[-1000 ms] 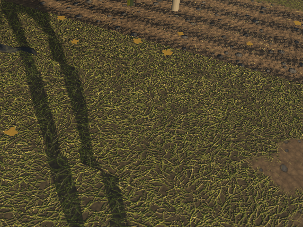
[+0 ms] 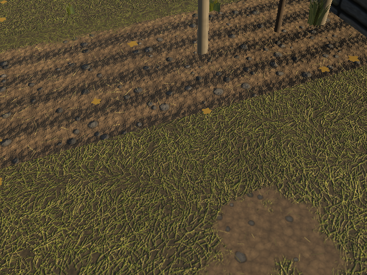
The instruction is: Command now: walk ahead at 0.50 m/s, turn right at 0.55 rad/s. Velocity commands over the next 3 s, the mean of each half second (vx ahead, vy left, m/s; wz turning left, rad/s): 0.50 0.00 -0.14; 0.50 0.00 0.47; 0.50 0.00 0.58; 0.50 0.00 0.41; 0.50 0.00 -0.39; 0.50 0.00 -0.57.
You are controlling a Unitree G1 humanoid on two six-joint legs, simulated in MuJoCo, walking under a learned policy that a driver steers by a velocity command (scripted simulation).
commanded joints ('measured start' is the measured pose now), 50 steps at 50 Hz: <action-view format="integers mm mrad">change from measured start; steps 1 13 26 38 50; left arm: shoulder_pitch -248 624 201 308 149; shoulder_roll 17 168 57 70 -6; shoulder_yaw -23 61 12 2 -46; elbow -85 141 96 136 -59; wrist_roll -33 -22 -22 -32 -12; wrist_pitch -14 64 -19 -13 25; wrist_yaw -12 38 50 -20 70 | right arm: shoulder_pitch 265 69 -353 229 -189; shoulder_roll -19 -124 -81 -275 -192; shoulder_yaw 18 -19 -36 -152 -109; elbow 50 34 -142 16 -79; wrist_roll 32 2 31 15 -21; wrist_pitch -24 58 65 35 -23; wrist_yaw -29 173 129 76 121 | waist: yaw -124 304 46 -147 128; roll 50 -81 52 183 77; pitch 158 -315 128 -318 88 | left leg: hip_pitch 134 -593 -397 922 -503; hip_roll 189 26 144 269 24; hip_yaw -224 -165 -243 -864 -441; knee -130 1081 -79 -369 -350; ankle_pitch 205 -166 777 572 455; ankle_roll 163 -55 59 463 263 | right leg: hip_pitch -166 1680 718 53 652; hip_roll -54 -221 -166 177 65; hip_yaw -37 153 -137 -139 -94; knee -554 -408 -948 336 -31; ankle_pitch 340 652 206 -792 -184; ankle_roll -1 -352 -224 92 62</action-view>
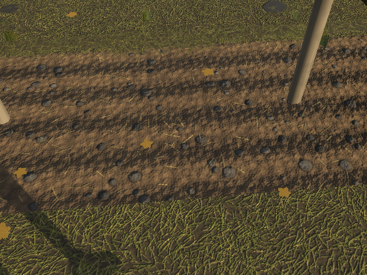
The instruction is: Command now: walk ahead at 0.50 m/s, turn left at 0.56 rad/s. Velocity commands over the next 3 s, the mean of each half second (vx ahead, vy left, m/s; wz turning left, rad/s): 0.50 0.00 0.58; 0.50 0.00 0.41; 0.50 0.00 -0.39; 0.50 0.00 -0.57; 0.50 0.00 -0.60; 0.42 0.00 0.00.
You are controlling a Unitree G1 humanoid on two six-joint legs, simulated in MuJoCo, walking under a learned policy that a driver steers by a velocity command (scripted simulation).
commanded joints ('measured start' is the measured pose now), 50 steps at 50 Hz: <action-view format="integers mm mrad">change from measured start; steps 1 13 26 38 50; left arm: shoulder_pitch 222 440 238 369 189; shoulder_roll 61 216 120 236 105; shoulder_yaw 9 56 40 131 116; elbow -23 97 195 171 64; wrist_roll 12 -33 -67 -107 -118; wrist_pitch -3 1 -30 25 -1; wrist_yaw -11 -33 74 64 39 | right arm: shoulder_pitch -113 -11 -305 -553 -306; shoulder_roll -168 -217 -26 -80 -135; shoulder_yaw -38 -4 -32 -58 -81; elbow -130 -114 -362 -484 -249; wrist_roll -29 13 91 100 62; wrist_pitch -28 26 111 101 30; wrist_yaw -13 7 -92 -7 -66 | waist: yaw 142 275 64 96 144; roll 37 -14 -77 -109 37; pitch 10 117 28 -43 -57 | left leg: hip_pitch -473 -584 -495 -283 1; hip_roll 169 66 226 75 355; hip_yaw -208 -404 54 254 -4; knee -12 749 561 143 -345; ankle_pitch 188 -271 429 9 519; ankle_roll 181 -6 -107 36 139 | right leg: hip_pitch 417 914 213 698 -72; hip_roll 74 -29 -105 -200 -55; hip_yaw -118 -109 -156 -308 10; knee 149 -584 -754 -389 169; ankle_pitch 79 611 202 1037 39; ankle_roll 22 -33 -123 -111 -15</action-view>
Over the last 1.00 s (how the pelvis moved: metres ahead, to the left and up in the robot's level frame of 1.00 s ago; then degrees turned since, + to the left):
0.65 0.00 -0.13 16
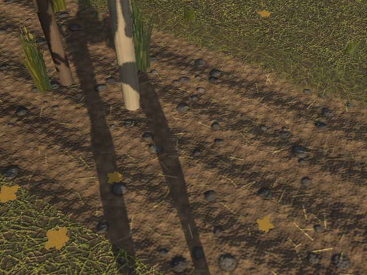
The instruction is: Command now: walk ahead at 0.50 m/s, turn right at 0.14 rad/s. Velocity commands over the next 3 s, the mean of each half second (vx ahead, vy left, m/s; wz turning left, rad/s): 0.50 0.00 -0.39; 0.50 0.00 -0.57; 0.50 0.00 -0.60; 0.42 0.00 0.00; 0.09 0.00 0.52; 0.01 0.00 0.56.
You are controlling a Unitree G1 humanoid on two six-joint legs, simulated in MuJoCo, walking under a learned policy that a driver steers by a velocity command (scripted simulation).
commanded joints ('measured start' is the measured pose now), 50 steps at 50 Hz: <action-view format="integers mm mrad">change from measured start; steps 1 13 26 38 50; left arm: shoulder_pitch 13 -217 -18 54 -23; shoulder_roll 40 55 123 70 57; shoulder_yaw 11 -2 27 24 16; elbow -42 -156 -167 -181 -265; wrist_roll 6 11 5 4 2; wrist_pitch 7 6 7 25 52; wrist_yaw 7 -69 -12 -3 -16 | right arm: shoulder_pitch -44 38 -124 -102 -14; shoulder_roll -115 -193 -110 -201 -169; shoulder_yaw -28 -44 -7 -41 -27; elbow -46 38 -111 -141 -75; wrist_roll -8 16 -15 0 -10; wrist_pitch -45 -17 -52 -89 -61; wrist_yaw -15 -54 -39 -20 -25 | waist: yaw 13 -27 -25 -70 -35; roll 65 129 11 -78 111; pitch -22 -21 -56 -137 -13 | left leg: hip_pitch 12 314 -412 79 121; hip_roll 283 344 178 154 356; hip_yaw -130 43 -107 -164 -191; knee -182 25 560 71 -193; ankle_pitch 443 889 -53 125 188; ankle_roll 136 16 -152 -53 88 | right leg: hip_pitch -48 69 446 420 -108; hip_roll -5 146 3 91 30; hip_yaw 41 -129 254 332 57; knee -121 -562 -940 -587 -57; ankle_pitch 161 130 355 118 41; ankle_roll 3 -126 -313 -147 2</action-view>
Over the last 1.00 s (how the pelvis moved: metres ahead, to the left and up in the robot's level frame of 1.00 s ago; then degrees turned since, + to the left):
0.55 0.04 -0.16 29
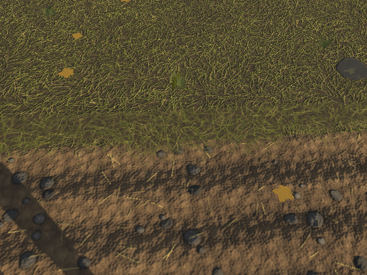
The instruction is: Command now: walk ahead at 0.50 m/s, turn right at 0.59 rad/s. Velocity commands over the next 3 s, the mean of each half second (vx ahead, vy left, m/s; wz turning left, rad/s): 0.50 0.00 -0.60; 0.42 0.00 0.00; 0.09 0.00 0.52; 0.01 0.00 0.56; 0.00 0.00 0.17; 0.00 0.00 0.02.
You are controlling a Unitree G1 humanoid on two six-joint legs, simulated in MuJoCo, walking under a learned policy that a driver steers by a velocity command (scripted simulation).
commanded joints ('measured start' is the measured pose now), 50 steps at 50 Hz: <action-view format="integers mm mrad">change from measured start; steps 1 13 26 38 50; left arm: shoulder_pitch -32 -194 -4 126 27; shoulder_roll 25 50 119 145 76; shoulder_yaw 2 5 15 16 -20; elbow -83 -155 -80 41 -39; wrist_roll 1 6 17 13 40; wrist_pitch -7 -11 -47 -40 -20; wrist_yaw -3 -60 -3 2 38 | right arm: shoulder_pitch -41 25 -104 -276 -63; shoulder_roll -150 -269 -145 -155 -210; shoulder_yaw -35 -63 -6 6 -21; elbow -47 11 -115 -171 -146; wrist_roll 1 40 -9 26 9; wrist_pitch -16 36 5 -8 42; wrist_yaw -6 -21 -6 43 14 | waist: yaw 17 11 15 96 63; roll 130 172 23 -49 135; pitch -10 6 -47 22 -132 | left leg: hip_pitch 118 289 -442 -371 66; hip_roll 284 307 137 66 202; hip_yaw -184 87 -127 -87 -386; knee -186 23 630 164 -7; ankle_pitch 224 798 -7 117 777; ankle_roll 150 72 -103 23 228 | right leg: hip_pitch -141 109 423 658 71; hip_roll -48 67 -83 -166 39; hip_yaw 37 -174 215 161 10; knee -76 -508 -918 -803 -45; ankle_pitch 106 73 376 405 -128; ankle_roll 18 -90 -292 -179 80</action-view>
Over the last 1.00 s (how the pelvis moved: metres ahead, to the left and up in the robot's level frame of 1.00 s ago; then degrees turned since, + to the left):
0.55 -0.10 0.00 -33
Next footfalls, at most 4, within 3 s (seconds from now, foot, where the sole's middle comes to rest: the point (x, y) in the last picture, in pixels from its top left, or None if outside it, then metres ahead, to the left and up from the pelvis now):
0.30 right None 0.30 -0.17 -0.78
0.80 left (192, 236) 0.63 -0.06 -0.78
1.38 right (245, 220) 0.70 -0.27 -0.78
1.80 left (179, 240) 0.62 -0.01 -0.78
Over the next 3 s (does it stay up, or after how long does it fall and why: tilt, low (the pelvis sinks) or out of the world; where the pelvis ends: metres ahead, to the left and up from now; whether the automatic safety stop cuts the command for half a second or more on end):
stays up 0.63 -0.15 -0.01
